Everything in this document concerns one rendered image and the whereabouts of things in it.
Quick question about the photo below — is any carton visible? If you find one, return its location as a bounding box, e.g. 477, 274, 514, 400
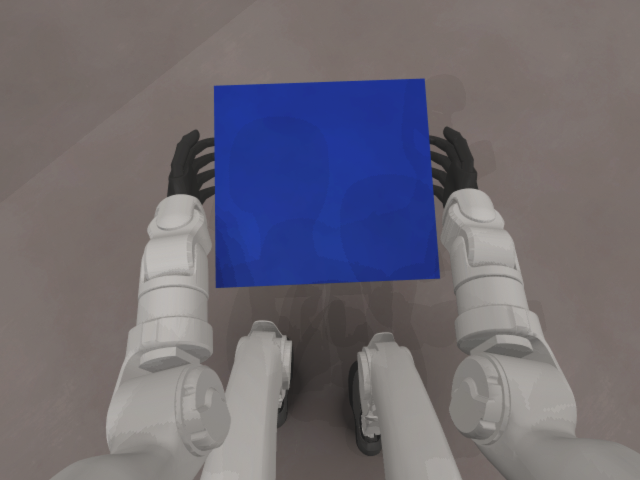
214, 79, 440, 288

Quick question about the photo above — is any robot right shin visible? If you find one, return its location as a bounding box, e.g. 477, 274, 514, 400
359, 332, 414, 436

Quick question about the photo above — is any robot left upper arm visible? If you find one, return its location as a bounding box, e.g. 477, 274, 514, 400
50, 363, 231, 480

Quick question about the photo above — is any robot right upper arm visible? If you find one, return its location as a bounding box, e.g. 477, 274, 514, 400
449, 352, 640, 480

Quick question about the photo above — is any right robot forearm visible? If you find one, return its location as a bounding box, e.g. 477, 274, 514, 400
440, 188, 577, 428

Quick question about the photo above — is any left robot forearm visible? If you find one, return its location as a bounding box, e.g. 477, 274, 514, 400
106, 194, 213, 450

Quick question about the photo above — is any right robot hand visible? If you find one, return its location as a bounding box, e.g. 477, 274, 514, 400
429, 126, 478, 208

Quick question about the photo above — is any right robot thigh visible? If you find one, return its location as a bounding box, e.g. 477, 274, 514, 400
357, 342, 462, 480

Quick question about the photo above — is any left robot hand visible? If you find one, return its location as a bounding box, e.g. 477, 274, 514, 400
167, 130, 215, 205

